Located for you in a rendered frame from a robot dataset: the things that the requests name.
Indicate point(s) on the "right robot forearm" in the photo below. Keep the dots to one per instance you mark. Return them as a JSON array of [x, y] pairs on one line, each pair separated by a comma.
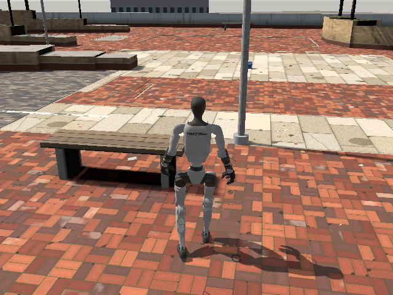
[[227, 164]]

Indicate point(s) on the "robot left hand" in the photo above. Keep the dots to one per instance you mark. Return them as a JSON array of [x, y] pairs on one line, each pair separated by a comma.
[[163, 169]]

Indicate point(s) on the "robot right hand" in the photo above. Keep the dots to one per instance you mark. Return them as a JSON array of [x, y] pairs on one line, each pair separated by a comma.
[[229, 175]]

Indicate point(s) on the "robot torso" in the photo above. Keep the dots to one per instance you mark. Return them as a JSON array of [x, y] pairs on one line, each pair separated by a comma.
[[197, 142]]

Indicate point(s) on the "robot left upper arm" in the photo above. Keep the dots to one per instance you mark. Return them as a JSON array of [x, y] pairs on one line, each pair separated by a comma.
[[178, 129]]

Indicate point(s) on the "robot right thigh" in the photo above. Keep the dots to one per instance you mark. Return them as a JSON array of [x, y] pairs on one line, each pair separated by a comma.
[[210, 180]]

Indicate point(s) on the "left robot forearm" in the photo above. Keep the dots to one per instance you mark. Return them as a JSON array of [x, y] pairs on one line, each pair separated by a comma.
[[166, 159]]

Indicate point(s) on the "robot right upper arm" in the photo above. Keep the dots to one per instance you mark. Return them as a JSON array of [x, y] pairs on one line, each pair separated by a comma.
[[216, 129]]

